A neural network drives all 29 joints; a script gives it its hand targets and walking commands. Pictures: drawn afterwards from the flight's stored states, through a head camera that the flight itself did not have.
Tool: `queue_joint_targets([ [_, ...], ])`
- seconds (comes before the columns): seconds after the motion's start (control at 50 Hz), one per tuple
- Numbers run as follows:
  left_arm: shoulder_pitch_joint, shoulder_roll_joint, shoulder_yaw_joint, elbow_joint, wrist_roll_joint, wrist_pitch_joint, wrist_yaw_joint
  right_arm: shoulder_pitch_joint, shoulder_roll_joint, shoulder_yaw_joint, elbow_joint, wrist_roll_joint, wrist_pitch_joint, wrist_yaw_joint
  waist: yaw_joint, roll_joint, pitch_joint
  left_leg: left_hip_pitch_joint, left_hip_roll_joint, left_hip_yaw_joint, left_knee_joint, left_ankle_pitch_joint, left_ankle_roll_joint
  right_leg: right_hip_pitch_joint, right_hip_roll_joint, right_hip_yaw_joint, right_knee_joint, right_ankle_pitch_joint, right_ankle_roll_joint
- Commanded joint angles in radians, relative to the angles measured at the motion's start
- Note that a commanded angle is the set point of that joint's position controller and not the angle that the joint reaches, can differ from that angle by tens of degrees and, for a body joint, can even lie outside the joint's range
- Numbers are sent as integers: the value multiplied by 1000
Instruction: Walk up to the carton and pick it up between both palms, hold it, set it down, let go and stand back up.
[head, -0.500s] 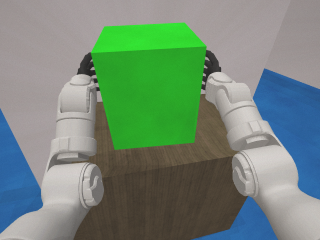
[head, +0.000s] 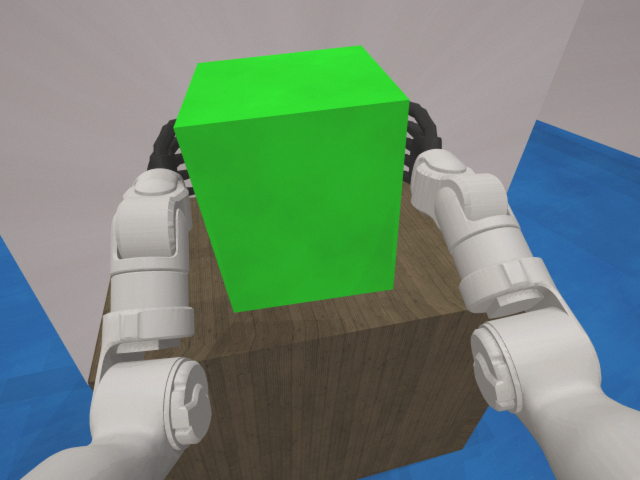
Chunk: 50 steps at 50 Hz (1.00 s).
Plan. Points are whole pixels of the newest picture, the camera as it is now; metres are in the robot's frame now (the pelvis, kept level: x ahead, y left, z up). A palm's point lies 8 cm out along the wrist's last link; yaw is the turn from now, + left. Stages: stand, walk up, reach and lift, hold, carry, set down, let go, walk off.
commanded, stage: hold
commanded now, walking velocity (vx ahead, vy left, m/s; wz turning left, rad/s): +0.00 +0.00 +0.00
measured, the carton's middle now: (297, 178) +0.41 +0.01 +0.24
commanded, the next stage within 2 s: none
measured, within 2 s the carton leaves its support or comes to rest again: neither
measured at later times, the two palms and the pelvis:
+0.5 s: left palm (166, 179) +0.37 +0.16 +0.26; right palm (427, 164) +0.37 -0.14 +0.28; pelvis +0.00 +0.00 +0.00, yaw +0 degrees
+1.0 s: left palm (156, 174) +0.36 +0.17 +0.27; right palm (424, 157) +0.37 -0.13 +0.29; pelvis -0.01 +0.00 +0.00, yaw +0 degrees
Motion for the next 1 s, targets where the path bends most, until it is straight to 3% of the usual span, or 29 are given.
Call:
queue_joint_targets([
  [0.0, -809, -589, -427, -203, -198, -58, -174, -721, 622, 218, -353, 144, -21, 111, -27, 87, -377, 302, 13, -112, -5, 296, -94, -112, 10, 46, -24, 311, 77],
  [0.06, -784, -581, -417, -202, -188, -42, -174, -739, 631, 244, -406, 155, -20, 111, -1, 67, -388, 306, 9, -105, 5, 327, -92, -91, 9, 47, -20, 334, 81],
  [0.08, -775, -586, -432, -216, -189, -38, -174, -735, 628, 253, -406, 157, -17, 108, -7, 68, -404, 315, 10, -109, 8, 349, -92, -74, 10, 48, -17, 372, 82],
  [0.18, -762, -559, -410, -219, -165, -29, -182, -713, 607, 242, -390, 144, -10, 108, 0, 49, -383, 301, 15, -97, -13, 307, -87, -68, 12, 51, -26, 325, 84],
  [0.22, -784, -580, -429, -230, -180, -30, -181, -722, 612, 236, -386, 141, -9, 113, -8, 72, -360, 296, 16, -95, -14, 294, -95, -92, 14, 42, -22, 307, 77],
  [0.34, -774, -585, -440, -213, -180, -30, -183, -719, 611, 227, -384, 128, -17, 120, -20, 66, -410, 320, 17, -96, -8, 311, -92, -77, 16, 44, -24, 315, 77],
  [0.42, -763, -567, -392, -153, -153, -23, -195, -733, 595, 209, -331, 115, -13, 120, -2, 57, -330, 278, 15, -89, -28, 250, -83, -88, 8, 48, -34, 271, 80],
  [0.48, -799, -581, -417, -189, -177, -34, -188, -730, 612, 207, -338, 121, -18, 124, -19, 70, -367, 310, 16, -96, -12, 308, -91, -93, 12, 45, -25, 318, 77],
  [0.5, -796, -580, -404, -170, -166, -30, -188, -737, 606, 204, -330, 123, -18, 123, -13, 91, -343, 309, 12, -91, -9, 291, -94, -105, 6, 47, -30, 299, 75],
  [0.56, -803, -569, -384, -123, -157, -36, -197, -742, 606, 187, -289, 103, -15, 131, -10, 61, -315, 269, 19, -91, -41, 197, -79, -101, 3, 48, -45, 214, 74],
  [0.62, -836, -566, -361, -76, -151, -48, -190, -776, 608, 163, -256, 86, -25, 145, 2, 73, -303, 235, 20, -88, -59, 131, -76, -116, 2, 41, -45, 149, 74],
  [0.7, -871, -577, -380, -78, -174, -76, -176, -801, 644, 167, -255, 85, -42, 146, 0, 57, -357, 246, 23, -96, -47, 149, -64, -121, -2, 49, -36, 177, 73],
  [0.84, -895, -557, -324, 21, -164, -91, -173, -822, 643, 130, -167, 72, -46, 154, 14, 43, -299, 206, 24, -93, -72, 35, -50, -162, -13, 53, -60, 64, 71],
  [0.88, -901, -558, -325, 22, -170, -102, -170, -826, 655, 133, -163, 67, -53, 154, 18, 39, -321, 199, 20, -94, -74, 33, -44, -156, -17, 58, -61, 66, 76],
  [0.92, -891, -589, -342, 16, -186, -102, -169, -831, 652, 132, -202, 77, -58, 150, 6, 55, -359, 226, 19, -100, -55, 99, -57, -143, -7, 56, -52, 121, 75],
  [0.98, -886, -580, -335, 36, -180, -97, -171, -832, 629, 123, -188, 80, -58, 142, -5, 58, -339, 253, 22, -104, -52, 94, -63, -168, -8, 48, -57, 113, 70],
])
